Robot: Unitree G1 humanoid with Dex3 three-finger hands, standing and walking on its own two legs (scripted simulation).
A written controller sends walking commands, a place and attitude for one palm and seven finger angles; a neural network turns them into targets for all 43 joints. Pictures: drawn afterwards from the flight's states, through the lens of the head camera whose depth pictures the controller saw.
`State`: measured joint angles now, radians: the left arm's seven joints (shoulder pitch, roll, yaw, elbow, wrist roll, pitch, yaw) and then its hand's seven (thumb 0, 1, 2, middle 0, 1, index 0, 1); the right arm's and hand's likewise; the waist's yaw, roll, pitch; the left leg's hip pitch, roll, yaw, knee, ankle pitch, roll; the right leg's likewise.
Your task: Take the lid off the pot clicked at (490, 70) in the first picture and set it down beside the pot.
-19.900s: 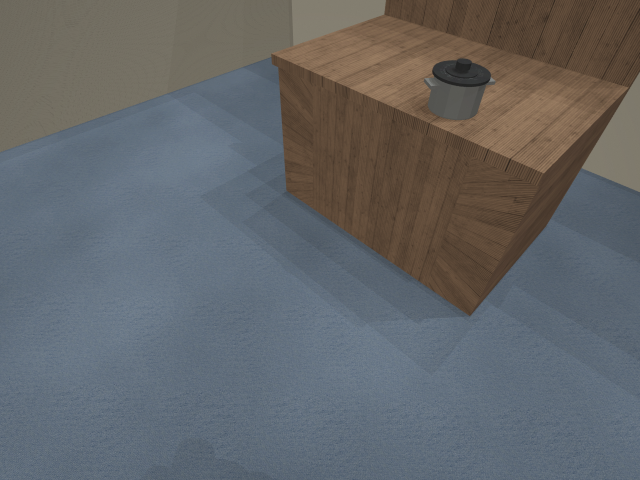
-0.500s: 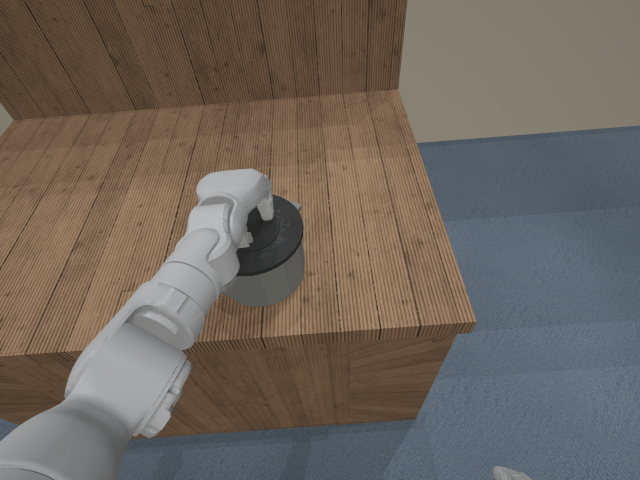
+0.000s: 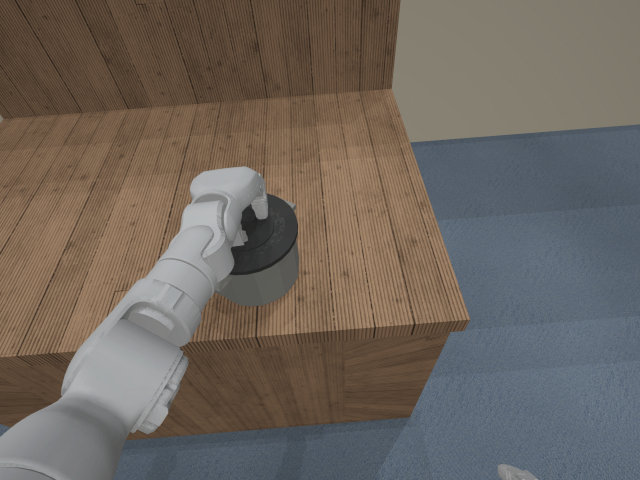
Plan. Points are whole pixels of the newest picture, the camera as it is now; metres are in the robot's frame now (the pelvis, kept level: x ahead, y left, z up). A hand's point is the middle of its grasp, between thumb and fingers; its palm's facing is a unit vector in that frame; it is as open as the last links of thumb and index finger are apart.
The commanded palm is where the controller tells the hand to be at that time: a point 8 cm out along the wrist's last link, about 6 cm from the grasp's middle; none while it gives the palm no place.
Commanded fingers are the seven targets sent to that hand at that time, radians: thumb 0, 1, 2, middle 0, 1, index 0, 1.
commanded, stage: close the fingers and squeeze the knob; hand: left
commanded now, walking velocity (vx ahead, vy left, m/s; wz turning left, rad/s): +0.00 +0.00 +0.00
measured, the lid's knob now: (242, 220) +0.47 +0.11 +0.05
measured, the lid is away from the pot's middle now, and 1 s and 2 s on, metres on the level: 0.00 0.00 0.02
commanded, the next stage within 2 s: lift the lid straight up in 0.08 s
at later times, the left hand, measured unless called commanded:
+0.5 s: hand (233, 218) +0.45 +0.12 +0.08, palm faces -0.30 -0.07 -0.95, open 7.1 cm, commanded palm +0.44 +0.12 +0.15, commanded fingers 0.00 0.72 0.90 -1.02 -1.08 -0.93 -1.02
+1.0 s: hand (225, 201) +0.44 +0.12 +0.12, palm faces -0.24 -0.07 -0.97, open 7.1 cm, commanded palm +0.43 +0.12 +0.19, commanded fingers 0.00 0.72 0.90 -1.02 -1.08 -0.93 -1.02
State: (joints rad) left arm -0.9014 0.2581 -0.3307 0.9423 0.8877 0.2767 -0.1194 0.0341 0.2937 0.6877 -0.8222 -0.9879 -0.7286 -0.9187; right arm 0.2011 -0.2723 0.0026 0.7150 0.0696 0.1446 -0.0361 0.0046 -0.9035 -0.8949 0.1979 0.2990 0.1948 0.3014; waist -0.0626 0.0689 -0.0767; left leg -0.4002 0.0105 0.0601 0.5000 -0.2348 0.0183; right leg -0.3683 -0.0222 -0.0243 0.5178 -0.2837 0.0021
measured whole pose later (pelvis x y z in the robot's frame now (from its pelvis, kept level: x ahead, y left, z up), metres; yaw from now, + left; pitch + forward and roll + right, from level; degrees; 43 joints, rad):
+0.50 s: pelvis +0.00 +0.00 +0.00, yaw +0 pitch +7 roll +0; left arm -0.87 0.28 -0.31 0.87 0.88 0.26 -0.13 0.01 0.28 0.70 -0.85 -0.99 -0.73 -0.91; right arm 0.21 -0.27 0.00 0.71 0.07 0.11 -0.04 0.00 -0.90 -0.89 0.20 0.30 0.19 0.30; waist -0.07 0.08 -0.06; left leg -0.38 0.01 0.06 0.49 -0.24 0.02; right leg -0.35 -0.03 -0.02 0.50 -0.28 0.01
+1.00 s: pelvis +0.00 +0.00 +0.00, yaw +1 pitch +5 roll +0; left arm -0.90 0.28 -0.36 0.75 0.86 0.34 -0.20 -0.01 0.29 0.69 -0.88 -1.00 -0.72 -0.91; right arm 0.12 -0.27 0.02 0.69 0.07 0.12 -0.02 0.01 -0.90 -0.89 0.20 0.30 0.19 0.30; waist -0.03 0.09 -0.06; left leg -0.33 0.00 0.04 0.47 -0.23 0.02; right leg -0.29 -0.03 -0.04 0.50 -0.29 0.00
